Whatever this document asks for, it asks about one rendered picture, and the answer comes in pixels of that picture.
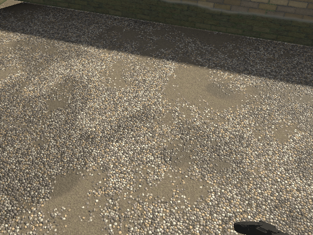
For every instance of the right robot hand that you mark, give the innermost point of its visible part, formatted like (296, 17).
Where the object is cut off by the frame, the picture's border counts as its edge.
(257, 228)

